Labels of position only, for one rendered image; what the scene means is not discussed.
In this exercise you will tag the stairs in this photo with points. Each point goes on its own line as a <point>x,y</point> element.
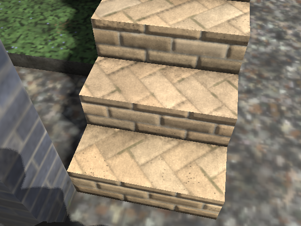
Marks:
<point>161,102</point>

